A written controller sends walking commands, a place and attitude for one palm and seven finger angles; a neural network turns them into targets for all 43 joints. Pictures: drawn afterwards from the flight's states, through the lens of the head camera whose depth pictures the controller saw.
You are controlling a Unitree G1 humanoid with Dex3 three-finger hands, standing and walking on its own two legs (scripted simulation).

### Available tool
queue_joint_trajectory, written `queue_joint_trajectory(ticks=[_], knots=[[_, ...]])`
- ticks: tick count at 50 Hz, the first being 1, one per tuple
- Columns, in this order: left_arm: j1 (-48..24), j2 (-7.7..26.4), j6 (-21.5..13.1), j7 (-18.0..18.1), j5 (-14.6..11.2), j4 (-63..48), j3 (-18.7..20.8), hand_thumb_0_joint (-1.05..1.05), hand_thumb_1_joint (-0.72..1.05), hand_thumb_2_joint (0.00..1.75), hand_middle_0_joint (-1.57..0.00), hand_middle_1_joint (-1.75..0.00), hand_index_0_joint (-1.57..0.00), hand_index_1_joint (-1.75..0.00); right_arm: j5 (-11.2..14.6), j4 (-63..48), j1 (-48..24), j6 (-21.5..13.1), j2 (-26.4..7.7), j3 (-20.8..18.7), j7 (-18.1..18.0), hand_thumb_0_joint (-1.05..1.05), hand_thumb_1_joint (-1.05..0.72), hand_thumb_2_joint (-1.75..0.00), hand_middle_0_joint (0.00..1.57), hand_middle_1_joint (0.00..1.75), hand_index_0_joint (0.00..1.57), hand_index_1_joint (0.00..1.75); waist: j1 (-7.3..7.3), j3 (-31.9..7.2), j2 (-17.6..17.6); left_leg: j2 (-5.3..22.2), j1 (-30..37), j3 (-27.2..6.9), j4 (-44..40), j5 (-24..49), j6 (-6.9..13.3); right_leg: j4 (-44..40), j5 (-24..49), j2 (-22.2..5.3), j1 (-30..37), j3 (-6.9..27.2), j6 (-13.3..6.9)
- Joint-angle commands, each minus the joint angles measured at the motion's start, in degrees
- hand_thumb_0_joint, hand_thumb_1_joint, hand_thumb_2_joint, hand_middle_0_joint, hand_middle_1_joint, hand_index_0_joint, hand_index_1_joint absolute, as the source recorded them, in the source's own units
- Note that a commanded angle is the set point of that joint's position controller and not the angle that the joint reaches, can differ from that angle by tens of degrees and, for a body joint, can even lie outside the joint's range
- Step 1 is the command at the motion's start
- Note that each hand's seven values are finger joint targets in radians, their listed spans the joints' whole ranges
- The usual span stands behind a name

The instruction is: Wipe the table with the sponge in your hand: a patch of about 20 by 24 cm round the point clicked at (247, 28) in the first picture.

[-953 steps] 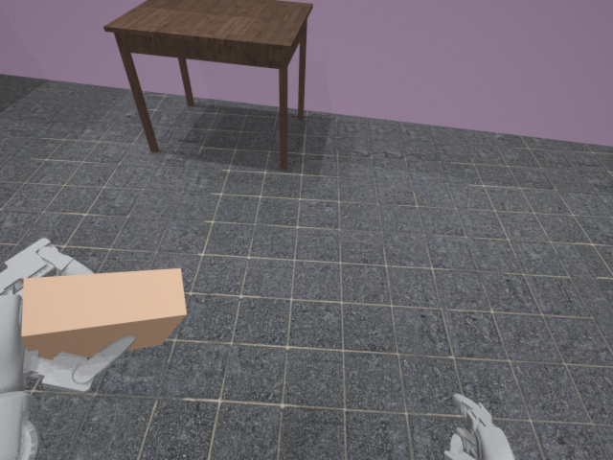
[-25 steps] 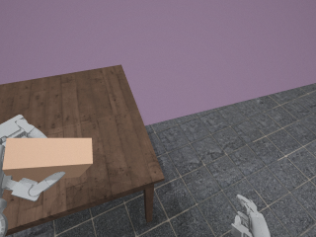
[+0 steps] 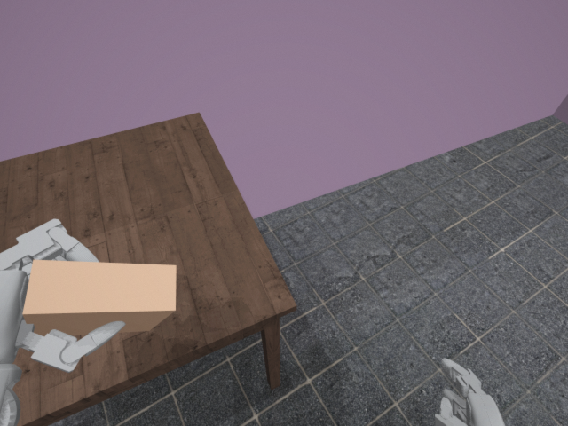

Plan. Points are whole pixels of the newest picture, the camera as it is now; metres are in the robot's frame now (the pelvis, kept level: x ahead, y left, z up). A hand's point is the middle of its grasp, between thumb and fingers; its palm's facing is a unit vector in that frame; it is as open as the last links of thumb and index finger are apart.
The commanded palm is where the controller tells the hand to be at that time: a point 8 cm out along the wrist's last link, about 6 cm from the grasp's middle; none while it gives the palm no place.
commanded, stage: come to a stop and stand still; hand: left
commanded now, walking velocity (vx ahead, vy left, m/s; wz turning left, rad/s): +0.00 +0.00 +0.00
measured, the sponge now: (123, 301) +0.23 +0.19 +0.12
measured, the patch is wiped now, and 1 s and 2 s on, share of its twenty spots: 0.00 0.00 0.00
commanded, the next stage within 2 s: look again from close up in 0.66 s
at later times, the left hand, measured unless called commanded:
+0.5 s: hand out of the picture +0.23 +0.30 +0.16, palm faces +0.38 -0.84 -0.40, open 9.1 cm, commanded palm +0.17 +0.33 +0.18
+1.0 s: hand (16, 279) +0.23 +0.28 +0.16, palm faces +0.39 -0.83 -0.40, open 9.1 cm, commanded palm +0.17 +0.31 +0.18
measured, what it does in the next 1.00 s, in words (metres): stands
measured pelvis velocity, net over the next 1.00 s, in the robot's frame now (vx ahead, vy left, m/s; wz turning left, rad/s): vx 0.03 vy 0.03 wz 0.04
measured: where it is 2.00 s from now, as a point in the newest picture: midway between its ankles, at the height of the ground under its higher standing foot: outside the picture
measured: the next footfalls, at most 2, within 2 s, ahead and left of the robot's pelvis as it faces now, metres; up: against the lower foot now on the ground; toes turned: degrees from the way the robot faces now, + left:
none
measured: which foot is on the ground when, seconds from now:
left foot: down 0.00-1.00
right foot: down 0.00-1.00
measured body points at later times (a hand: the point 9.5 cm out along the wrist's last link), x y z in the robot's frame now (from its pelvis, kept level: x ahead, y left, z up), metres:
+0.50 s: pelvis +0.02 +0.05 +0.01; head +0.03 +0.07 +0.46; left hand +0.21 +0.35 +0.18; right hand +0.21 -0.14 -0.06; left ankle +0.04 +0.13 -0.73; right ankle +0.01 -0.10 -0.73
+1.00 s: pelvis +0.03 +0.03 +0.01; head +0.03 +0.04 +0.46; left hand +0.21 +0.32 +0.19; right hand +0.20 -0.20 -0.07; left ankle +0.04 +0.13 -0.73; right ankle +0.01 -0.10 -0.73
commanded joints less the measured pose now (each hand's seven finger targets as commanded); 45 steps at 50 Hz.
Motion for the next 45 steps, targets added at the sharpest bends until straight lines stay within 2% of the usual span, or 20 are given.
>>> queue_joint_trajectory(ticks=[1,2,3,5,7,9,11,12,13,16,22,23,27,29,33,34,40,42,43,45], knots=[[-5.6,15.8,-3.7,4.5,-1.2,-13.1,15.3,0.00,0.10,1.30,-1.20,-1.60,-1.20,-1.60,-0.5,-9.5,-6.2,-3.5,-2.8,0.7,-2.7,0.00,-0.90,-0.90,0.20,0.30,0.20,0.30,2.87,-7.2,-7.7,-1.9,8.1,-3.2,-2.1,-4.2,2.0,-15.5,-7.9,-11.3,-6.6,9.2,-1.4],[-10.1,18.3,-4.5,5.2,-0.7,-16.7,16.2,0.00,0.10,1.30,-1.20,-1.60,-1.20,-1.60,-0.8,-8.8,-7.1,-3.6,-3.4,0.7,-3.4,0.00,-0.90,-0.90,0.20,0.30,0.20,0.30,2.71,-6.6,-2.6,-0.8,10.5,-4.2,-4.7,-3.7,2.3,-13.9,-8.1,-10.1,-8.0,8.0,-1.3],[-11.1,15.1,-4.7,5.3,-0.8,-14.8,13.7,0.00,0.10,1.30,-1.20,-1.60,-1.20,-1.60,-0.9,-8.5,-6.9,-4.0,-3.1,0.9,-3.8,0.00,-0.90,-0.90,0.20,0.30,0.20,0.30,2.38,-6.0,2.1,0.4,10.6,-5.9,-7.1,-4.1,2.8,-11.6,-6.7,-8.3,-7.5,6.4,-0.6],[-15.2,13.9,-5.0,5.4,0.2,-12.4,11.9,0.00,0.10,1.30,-1.20,-1.60,-1.20,-1.60,-0.9,-7.9,-6.2,-4.8,-3.8,1.0,-3.8,0.00,-0.90,-0.90,0.20,0.30,0.20,0.30,2.77,-6.4,9.4,3.2,7.0,-9.7,-11.9,-10.4,4.0,-7.6,-5.1,-5.4,-3.1,3.8,0.4],[-18.6,11.8,-5.2,5.1,1.2,-11.8,9.3,0.00,0.10,1.30,-1.20,-1.60,-1.20,-1.60,-0.8,-7.6,-6.4,-5.8,-3.4,1.3,-3.6,0.00,-0.90,-0.90,0.20,0.30,0.20,0.30,2.74,-5.4,13.8,5.1,2.0,-12.3,-16.0,-17.7,5.1,-3.2,-2.6,-4.4,1.2,0.5,1.1],[-18.5,9.0,-5.2,5.0,2.1,-9.3,6.7,0.00,0.10,1.30,-1.20,-1.60,-1.20,-1.60,-0.9,-7.1,-5.6,-6.8,-3.4,1.5,-3.0,0.00,-0.90,-0.90,0.20,0.30,0.20,0.30,2.99,-6.1,11.8,5.8,0.7,-12.6,-16.1,-18.8,5.4,-2.9,-0.4,-4.6,3.3,-1.1,1.4],[-16.0,6.2,-4.8,4.8,2.6,-8.6,4.2,0.00,0.10,1.30,-1.20,-1.60,-1.20,-1.60,-0.9,-6.8,-4.8,-7.1,-3.5,1.3,-2.1,0.00,-0.90,-0.90,0.20,0.30,0.20,0.30,2.94,-7.1,7.7,5.0,2.5,-11.9,-14.7,-15.4,4.9,-4.9,1.7,-4.9,3.2,-0.9,1.4],[-13.8,5.2,-4.6,4.7,2.7,-7.6,3.5,0.00,0.10,1.30,-1.20,-1.60,-1.20,-1.60,-0.9,-6.5,-5.2,-7.1,-3.3,1.2,-1.7,0.00,-0.90,-0.90,0.20,0.30,0.20,0.30,2.88,-7.6,7.9,4.9,3.4,-11.8,-15.1,-15.1,4.7,-5.1,1.6,-5.0,2.8,-0.9,1.4],[-13.2,5.2,-4.4,4.7,2.9,-7.8,3.1,0.00,0.10,1.30,-1.20,-1.60,-1.20,-1.60,-1.1,-6.7,-4.9,-6.9,-3.5,1.3,-1.5,0.00,-0.90,-0.90,0.20,0.30,0.20,0.30,2.97,-7.1,5.4,4.8,2.9,-12.1,-14.9,-14.6,4.5,-5.9,1.9,-5.1,2.6,-1.0,1.5],[-12.0,6.7,-4.2,4.9,3.1,-7.5,4.6,0.00,0.10,1.30,-1.20,-1.60,-1.20,-1.60,-1.4,-6.7,-5.3,-5.9,-3.6,1.4,-1.2,0.00,-0.90,-0.90,0.20,0.30,0.20,0.30,2.99,-7.1,1.6,4.1,3.9,-11.0,-13.2,-9.4,3.7,-8.5,3.4,-5.7,2.0,0.1,1.1],[-15.0,11.3,-4.5,5.0,2.5,-11.0,9.1,0.00,0.10,1.30,-1.20,-1.60,-1.20,-1.60,-1.9,-6.8,-6.7,-4.4,-2.7,2.1,-2.1,0.00,-0.90,-0.90,0.20,0.30,0.20,0.30,2.67,-10.3,3.1,3.2,7.6,-9.1,-11.2,3.9,2.5,-9.0,9.2,-6.6,4.2,0.2,0.7],[-15.2,10.0,-4.6,4.9,2.2,-11.7,7.8,0.00,0.10,1.30,-1.20,-1.60,-1.20,-1.60,-1.9,-7.2,-6.8,-4.3,-2.6,2.2,-2.3,0.00,-0.90,-0.90,0.20,0.30,0.20,0.30,2.53,-11.0,4.3,3.2,9.0,-8.9,-10.7,6.8,2.2,-8.8,10.4,-6.8,4.4,0.2,0.6],[-13.9,10.4,-4.5,5.0,2.2,-15.9,7.5,0.00,0.10,1.30,-1.20,-1.60,-1.20,-1.60,-1.9,-7.5,-6.9,-4.4,-2.6,2.0,-2.1,0.00,-0.90,-0.90,0.20,0.30,0.20,0.30,2.77,-14.3,8.5,3.3,13.4,-8.0,-8.3,18.9,1.4,-7.9,14.6,-6.8,5.6,-0.9,0.6],[-11.9,8.9,-4.2,5.0,2.2,-15.7,6.0,0.00,0.10,1.30,-1.20,-1.60,-1.20,-1.60,-1.8,-7.6,-6.1,-4.2,-2.9,1.6,-1.9,0.00,-0.90,-0.90,0.20,0.30,0.20,0.30,2.67,-14.7,8.3,3.6,15.0,-7.9,-7.4,23.6,0.9,-7.8,15.3,-6.7,5.0,-1.1,0.5],[-7.7,8.1,-3.3,5.2,2.1,-12.6,6.1,0.00,0.10,1.30,-1.20,-1.60,-1.20,-1.60,-1.5,-7.5,-5.5,-3.0,-3.4,1.2,-1.7,0.00,-0.90,-0.90,0.20,0.30,0.20,0.30,2.60,-13.9,6.3,3.6,13.4,-7.9,-7.3,23.3,0.7,-8.4,15.6,-6.7,5.6,-1.3,0.5],[-6.9,9.1,-3.1,5.3,1.9,-12.0,7.2,0.00,0.10,1.30,-1.20,-1.60,-1.20,-1.60,-1.4,-7.6,-5.6,-2.7,-3.6,1.1,-1.8,0.00,-0.90,-0.90,0.20,0.30,0.20,0.30,2.68,-13.6,5.6,3.6,12.8,-7.8,-7.3,22.3,1.0,-8.9,15.9,-7.0,5.7,-1.1,0.6],[-6.7,9.6,-2.4,5.4,1.1,-9.2,7.8,0.00,0.10,1.30,-1.20,-1.60,-1.20,-1.60,-1.0,-8.2,-6.5,-1.5,-3.7,1.3,-2.7,0.00,-0.90,-0.90,0.20,0.30,0.20,0.30,2.56,-10.6,1.9,2.5,8.9,-7.5,-9.0,10.4,2.1,-11.3,13.8,-7.8,5.4,0.6,0.5],[-7.6,10.5,-2.5,5.6,1.2,-10.5,7.9,0.00,0.10,1.30,-1.20,-1.60,-1.20,-1.60,-0.9,-8.0,-7.1,-1.4,-3.5,1.4,-2.9,0.00,-0.90,-0.90,0.20,0.30,0.20,0.30,2.49,-10.6,1.9,2.0,8.8,-7.2,-9.0,8.4,2.5,-11.8,13.6,-8.0,5.3,1.1,0.5],[-8.0,9.1,-2.5,5.5,1.0,-10.5,6.8,0.00,0.10,1.30,-1.20,-1.60,-1.20,-1.60,-1.0,-8.1,-6.9,-1.6,-3.6,1.3,-3.0,0.00,-0.90,-0.90,0.20,0.30,0.20,0.30,2.35,-10.7,2.2,1.8,9.1,-7.0,-8.9,7.9,2.6,-11.8,13.5,-8.1,5.2,1.5,0.3],[-8.4,9.2,-2.3,5.7,1.1,-11.1,6.5,0.00,0.10,1.30,-1.20,-1.60,-1.20,-1.60,-1.0,-8.0,-7.0,-1.8,-3.6,1.2,-3.1,0.00,-0.90,-0.90,0.20,0.30,0.20,0.30,2.48,-11.0,2.2,1.6,9.6,-6.9,-8.3,7.6,2.8,-12.3,14.1,-8.3,5.1,2.3,0.2]])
